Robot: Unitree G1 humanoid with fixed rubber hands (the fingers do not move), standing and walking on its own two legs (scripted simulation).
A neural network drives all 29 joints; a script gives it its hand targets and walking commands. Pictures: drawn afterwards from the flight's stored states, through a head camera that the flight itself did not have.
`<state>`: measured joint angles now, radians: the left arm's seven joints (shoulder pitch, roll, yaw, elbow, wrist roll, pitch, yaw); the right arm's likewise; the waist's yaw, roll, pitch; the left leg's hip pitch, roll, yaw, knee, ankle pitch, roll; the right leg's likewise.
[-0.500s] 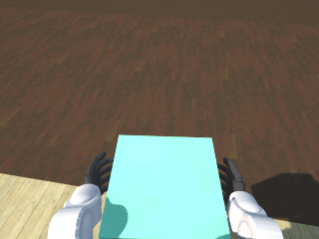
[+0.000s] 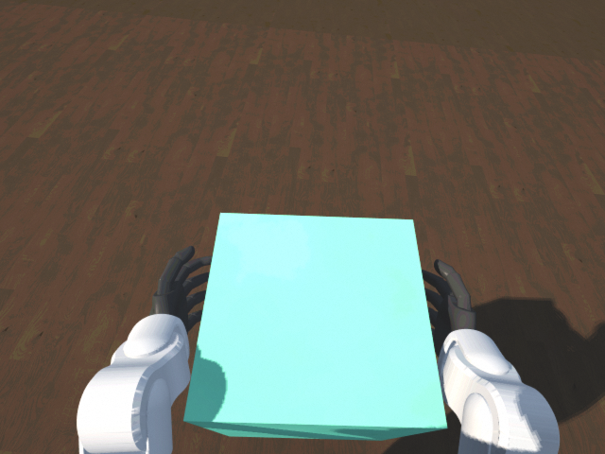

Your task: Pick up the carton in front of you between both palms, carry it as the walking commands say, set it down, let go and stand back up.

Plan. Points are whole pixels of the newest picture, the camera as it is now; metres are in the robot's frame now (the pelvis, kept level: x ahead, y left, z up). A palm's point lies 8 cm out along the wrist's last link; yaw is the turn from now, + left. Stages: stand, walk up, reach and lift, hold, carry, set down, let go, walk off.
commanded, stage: carry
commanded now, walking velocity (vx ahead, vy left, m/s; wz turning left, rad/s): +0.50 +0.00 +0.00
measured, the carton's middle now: (310, 340) +0.27 +0.00 +0.06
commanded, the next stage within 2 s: none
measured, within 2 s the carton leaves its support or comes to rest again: neither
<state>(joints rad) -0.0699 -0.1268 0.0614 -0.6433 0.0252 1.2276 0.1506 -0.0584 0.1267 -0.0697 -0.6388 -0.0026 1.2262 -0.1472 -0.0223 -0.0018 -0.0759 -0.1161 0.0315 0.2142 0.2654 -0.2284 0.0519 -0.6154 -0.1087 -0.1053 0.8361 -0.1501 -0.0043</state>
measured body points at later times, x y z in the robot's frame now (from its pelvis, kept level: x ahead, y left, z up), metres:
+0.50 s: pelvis +0.32 -0.04 -0.01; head +0.39 -0.05 +0.44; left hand +0.69 +0.13 +0.12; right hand +0.71 -0.18 +0.12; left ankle +0.39 +0.10 -0.66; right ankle +0.28 -0.10 -0.75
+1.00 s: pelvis +0.67 -0.01 +0.02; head +0.73 +0.00 +0.46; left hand +1.04 +0.13 +0.15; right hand +1.03 -0.17 +0.16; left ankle +0.57 +0.06 -0.72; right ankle +0.79 -0.13 -0.67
